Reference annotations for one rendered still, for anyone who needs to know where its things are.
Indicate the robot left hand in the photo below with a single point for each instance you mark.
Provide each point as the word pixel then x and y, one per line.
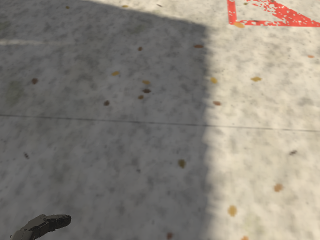
pixel 41 225

